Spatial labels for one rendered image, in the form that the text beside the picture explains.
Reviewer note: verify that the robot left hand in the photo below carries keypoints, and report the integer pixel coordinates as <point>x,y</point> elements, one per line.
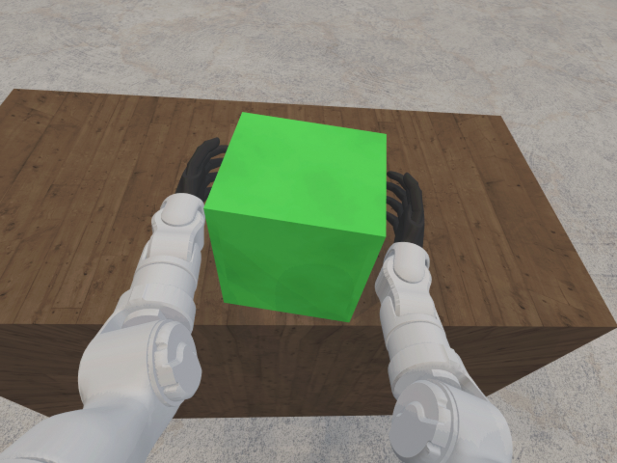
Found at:
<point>196,176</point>

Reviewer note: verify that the left robot upper arm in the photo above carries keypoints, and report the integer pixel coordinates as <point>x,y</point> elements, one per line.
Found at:
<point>132,381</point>

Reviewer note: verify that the pedestal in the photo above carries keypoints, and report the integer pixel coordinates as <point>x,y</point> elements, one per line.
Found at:
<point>82,174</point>

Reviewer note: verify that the robot right forearm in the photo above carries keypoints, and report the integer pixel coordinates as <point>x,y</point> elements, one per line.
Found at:
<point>413,333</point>

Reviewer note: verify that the robot right hand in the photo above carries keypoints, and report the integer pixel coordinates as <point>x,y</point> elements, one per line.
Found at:
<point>409,225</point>

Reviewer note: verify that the carton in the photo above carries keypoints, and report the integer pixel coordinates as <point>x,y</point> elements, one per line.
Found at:
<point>297,215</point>

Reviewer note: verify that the right robot upper arm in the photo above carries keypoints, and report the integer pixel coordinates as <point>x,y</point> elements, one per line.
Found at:
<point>433,422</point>

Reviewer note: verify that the robot left forearm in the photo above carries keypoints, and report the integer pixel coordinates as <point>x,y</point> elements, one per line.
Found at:
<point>167,274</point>

